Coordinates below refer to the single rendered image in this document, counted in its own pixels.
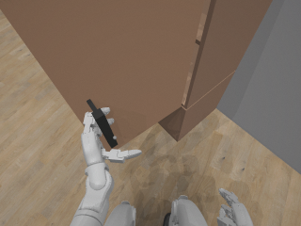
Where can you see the robot left hand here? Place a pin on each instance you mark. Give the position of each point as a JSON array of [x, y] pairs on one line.
[[91, 144]]

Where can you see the right robot thigh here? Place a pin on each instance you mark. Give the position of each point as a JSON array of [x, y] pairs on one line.
[[185, 213]]

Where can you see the cupboard door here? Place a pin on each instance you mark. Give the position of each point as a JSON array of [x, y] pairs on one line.
[[132, 56]]

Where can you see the robot left forearm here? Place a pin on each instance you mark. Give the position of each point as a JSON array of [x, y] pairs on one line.
[[93, 208]]

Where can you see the handle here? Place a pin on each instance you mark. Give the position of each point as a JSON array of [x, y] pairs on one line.
[[102, 122]]

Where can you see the left robot thigh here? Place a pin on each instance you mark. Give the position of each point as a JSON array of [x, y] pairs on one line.
[[122, 215]]

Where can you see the robot thigh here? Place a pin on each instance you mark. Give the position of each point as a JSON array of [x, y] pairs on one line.
[[185, 213], [122, 215]]

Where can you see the robot right hand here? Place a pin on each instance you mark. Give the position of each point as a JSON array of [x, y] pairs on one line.
[[237, 215]]

